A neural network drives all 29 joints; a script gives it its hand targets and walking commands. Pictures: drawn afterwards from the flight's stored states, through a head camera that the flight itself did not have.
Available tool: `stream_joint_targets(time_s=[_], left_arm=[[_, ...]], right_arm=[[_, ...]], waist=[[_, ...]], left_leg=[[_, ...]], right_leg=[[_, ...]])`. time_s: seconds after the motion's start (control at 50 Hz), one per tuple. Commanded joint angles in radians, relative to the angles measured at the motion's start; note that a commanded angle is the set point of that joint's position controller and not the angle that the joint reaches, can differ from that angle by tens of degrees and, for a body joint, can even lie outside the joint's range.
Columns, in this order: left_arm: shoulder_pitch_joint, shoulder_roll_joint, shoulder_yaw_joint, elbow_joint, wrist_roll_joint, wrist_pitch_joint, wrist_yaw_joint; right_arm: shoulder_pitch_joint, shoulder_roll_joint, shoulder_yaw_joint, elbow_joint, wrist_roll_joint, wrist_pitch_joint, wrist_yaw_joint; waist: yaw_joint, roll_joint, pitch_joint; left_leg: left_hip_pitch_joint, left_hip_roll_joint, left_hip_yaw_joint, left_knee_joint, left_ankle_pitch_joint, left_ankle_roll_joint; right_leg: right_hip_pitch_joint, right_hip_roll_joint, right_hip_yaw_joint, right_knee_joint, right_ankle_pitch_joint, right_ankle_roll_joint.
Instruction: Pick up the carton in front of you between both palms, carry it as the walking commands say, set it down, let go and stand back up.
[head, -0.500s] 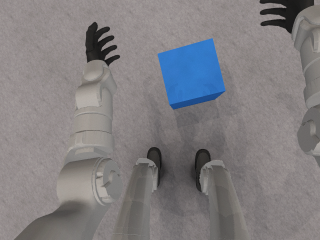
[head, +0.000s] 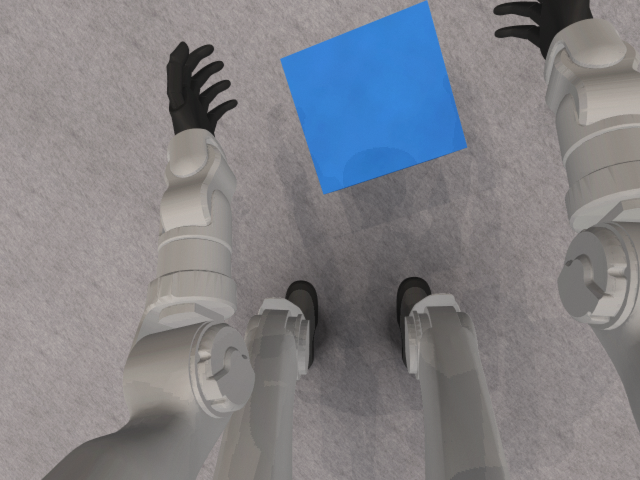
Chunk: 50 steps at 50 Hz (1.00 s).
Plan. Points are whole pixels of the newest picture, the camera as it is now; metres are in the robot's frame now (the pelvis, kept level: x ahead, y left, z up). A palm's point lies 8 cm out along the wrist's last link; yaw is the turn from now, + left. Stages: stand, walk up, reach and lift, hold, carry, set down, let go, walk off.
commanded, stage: reach and lift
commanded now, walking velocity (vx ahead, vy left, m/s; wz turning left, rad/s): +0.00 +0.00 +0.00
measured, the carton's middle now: (372, 117) +0.52 -0.06 -0.45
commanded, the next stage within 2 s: none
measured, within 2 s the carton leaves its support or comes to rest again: leaves its support in 1.36 s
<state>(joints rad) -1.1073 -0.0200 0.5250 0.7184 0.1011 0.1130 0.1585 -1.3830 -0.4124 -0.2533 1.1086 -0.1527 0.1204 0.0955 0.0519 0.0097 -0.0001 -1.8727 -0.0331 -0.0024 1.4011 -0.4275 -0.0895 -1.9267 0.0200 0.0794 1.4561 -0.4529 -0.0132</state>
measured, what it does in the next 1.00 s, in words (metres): lowers itself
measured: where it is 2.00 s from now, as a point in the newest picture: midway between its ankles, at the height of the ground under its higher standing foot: (356, 341)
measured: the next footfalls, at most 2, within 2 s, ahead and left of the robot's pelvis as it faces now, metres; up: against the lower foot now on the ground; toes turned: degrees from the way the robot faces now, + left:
none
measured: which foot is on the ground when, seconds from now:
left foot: down 0.00-1.00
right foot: down 0.00-1.00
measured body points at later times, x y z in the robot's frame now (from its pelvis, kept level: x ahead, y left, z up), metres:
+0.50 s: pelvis -0.07 +0.01 -0.18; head +0.33 -0.04 +0.02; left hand +0.49 +0.14 -0.37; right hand +0.54 -0.22 -0.38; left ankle +0.07 +0.15 -0.54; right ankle +0.05 -0.11 -0.54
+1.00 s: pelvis -0.06 +0.01 -0.19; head +0.32 -0.05 +0.02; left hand +0.50 +0.12 -0.37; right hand +0.54 -0.21 -0.38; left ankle +0.07 +0.15 -0.54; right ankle +0.05 -0.11 -0.54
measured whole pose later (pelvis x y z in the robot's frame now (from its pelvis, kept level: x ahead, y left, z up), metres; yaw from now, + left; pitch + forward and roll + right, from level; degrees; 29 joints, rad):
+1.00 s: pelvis -0.06 +0.01 -0.19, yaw +2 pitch +34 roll +7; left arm -1.53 0.10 0.36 1.02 -0.12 0.12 0.22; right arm -1.74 -0.58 0.10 1.29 0.12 0.14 0.09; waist 0.05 0.08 0.48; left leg -2.17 -0.10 0.00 2.12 -0.57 -0.11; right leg -2.23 0.00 0.08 2.20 -0.57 -0.02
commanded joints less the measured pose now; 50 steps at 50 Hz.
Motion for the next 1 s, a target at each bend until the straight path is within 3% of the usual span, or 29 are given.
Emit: stream_joint_targets(time_s=[0.0,0.1,0.18,0.26,0.34,0.44,0.52,0.58,0.68,0.88,0.98], left_arm=[[-0.176,0.097,-0.066,-0.067,-0.061,-0.023,0.028],[-0.294,0.152,-0.141,-0.045,-0.152,0.004,0.071],[-0.430,0.184,-0.185,-0.047,-0.214,0.039,0.095],[-0.543,0.203,-0.185,0.023,-0.223,0.063,0.093],[-0.627,0.228,-0.158,0.111,-0.203,0.058,0.081],[-0.699,0.253,-0.141,0.177,-0.189,0.033,0.066],[-0.718,0.256,-0.167,0.168,-0.209,0.006,0.068],[-0.660,0.217,-0.188,0.207,-0.225,-0.007,0.060],[-0.559,0.197,-0.185,0.198,-0.236,-0.021,0.063],[-0.555,0.185,-0.156,0.205,-0.212,-0.020,0.065],[-0.662,0.040,-0.191,0.203,-0.219,-0.008,0.043]], right_arm=[[-0.308,-0.153,0.076,-0.117,0.085,-0.027,-0.019],[-0.437,-0.257,0.180,-0.112,0.191,-0.011,-0.018],[-0.548,-0.325,0.240,-0.075,0.245,0.012,-0.014],[-0.632,-0.335,0.287,0.028,0.265,0.034,-0.003],[-0.691,-0.335,0.317,0.107,0.273,0.034,0.006],[-0.763,-0.341,0.345,0.128,0.279,0.018,0.004],[-0.792,-0.351,0.344,0.064,0.299,-0.003,-0.010],[-0.725,-0.337,0.346,0.086,0.276,-0.015,-0.013],[-0.665,-0.277,0.370,0.079,0.292,-0.013,-0.006],[-0.644,-0.252,0.333,0.078,0.257,-0.008,-0.011],[-0.713,-0.075,0.372,0.081,0.274,0.005,0.021]], waist=[[0.014,-0.169,-1.079],[0.028,-0.210,-1.151],[0.025,-0.216,-1.142],[0.030,-0.195,-0.976],[0.044,-0.162,-0.827],[0.051,-0.153,-0.758],[0.035,-0.116,-0.761],[0.004,-0.137,-0.737],[0.026,-0.163,-0.791],[0.011,-0.149,-0.701],[0.011,-0.147,-0.658]], left_leg=[[0.280,-0.078,0.099,0.103,0.452,-0.033],[0.345,-0.071,0.099,0.254,0.423,-0.020],[0.370,-0.060,0.119,0.350,0.284,-0.014],[0.306,-0.045,0.136,0.417,0.118,-0.008],[0.257,-0.034,0.137,0.482,0.055,-0.004],[0.223,-0.025,0.133,0.565,0.086,-0.003],[0.237,-0.031,0.135,0.618,0.179,0.000],[0.173,-0.043,0.130,0.638,0.217,-0.004],[0.150,-0.060,0.149,0.650,0.253,-0.003],[0.137,-0.072,0.133,0.631,0.200,-0.007],[0.167,-0.091,0.132,0.618,0.147,0.001]], right_leg=[[0.758,0.017,-0.012,0.100,0.700,0.021],[0.649,0.005,-0.044,0.253,0.563,0.027],[0.566,-0.009,-0.064,0.316,0.354,0.027],[0.460,-0.030,-0.060,0.354,0.150,0.020],[0.372,-0.046,-0.039,0.400,0.042,0.008],[0.369,-0.058,-0.013,0.476,0.063,0.001],[0.386,-0.050,0.003,0.532,0.175,-0.007],[0.450,-0.047,0.006,0.564,0.292,-0.008],[0.512,-0.037,0.005,0.586,0.377,-0.001],[0.377,-0.034,-0.012,0.553,0.245,-0.004],[0.352,-0.024,-0.016,0.536,0.167,-0.008]])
